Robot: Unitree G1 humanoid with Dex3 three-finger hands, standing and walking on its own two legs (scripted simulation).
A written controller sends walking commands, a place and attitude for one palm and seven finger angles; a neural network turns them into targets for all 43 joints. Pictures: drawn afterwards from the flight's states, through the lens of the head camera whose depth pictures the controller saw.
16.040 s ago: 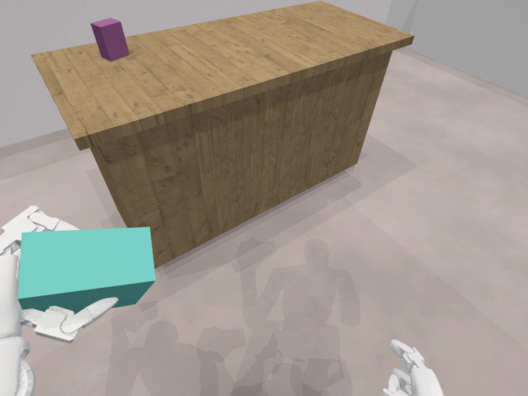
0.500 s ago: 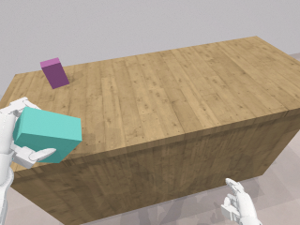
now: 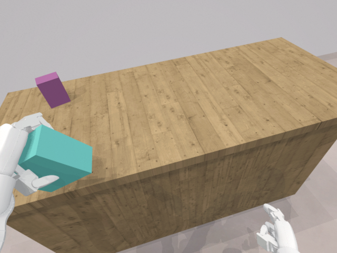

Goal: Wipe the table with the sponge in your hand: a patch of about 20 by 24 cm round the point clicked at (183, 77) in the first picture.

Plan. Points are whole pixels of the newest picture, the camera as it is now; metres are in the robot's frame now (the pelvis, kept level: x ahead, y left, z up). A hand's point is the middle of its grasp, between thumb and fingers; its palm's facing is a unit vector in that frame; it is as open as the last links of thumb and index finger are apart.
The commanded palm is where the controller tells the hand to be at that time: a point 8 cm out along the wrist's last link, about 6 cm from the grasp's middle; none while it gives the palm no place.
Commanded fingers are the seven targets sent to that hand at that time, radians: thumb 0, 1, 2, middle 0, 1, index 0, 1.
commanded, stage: turn the palm down, sponge in hand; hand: left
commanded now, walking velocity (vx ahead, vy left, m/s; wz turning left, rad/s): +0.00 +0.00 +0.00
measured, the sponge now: (55, 164) +0.23 +0.27 +0.14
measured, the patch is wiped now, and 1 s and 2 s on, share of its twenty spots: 0.00 0.00 0.00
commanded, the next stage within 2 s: move the sponge above the wiping area in 1.16 s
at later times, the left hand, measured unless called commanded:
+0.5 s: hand (17, 146) +0.22 +0.31 +0.21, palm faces +0.25 -0.16 -0.96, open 9.9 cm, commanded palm +0.18 +0.30 +0.27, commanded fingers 0.00 0.10 1.30 -1.20 -1.60 -1.20 -1.60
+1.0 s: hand (23, 147) +0.22 +0.30 +0.21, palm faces +0.21 -0.06 -0.98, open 9.9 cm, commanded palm +0.17 +0.29 +0.27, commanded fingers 0.00 0.10 1.30 -1.20 -1.60 -1.20 -1.60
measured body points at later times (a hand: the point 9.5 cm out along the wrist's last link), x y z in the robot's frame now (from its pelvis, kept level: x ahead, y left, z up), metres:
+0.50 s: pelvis -0.01 +0.02 +0.01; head -0.03 -0.02 +0.46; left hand +0.20 +0.32 +0.26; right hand +0.27 -0.15 -0.05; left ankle -0.01 +0.12 -0.73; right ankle +0.03 -0.07 -0.73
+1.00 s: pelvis -0.02 +0.01 +0.01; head -0.04 -0.04 +0.45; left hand +0.21 +0.30 +0.26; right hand +0.25 -0.17 -0.06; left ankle -0.01 +0.12 -0.73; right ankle +0.03 -0.07 -0.73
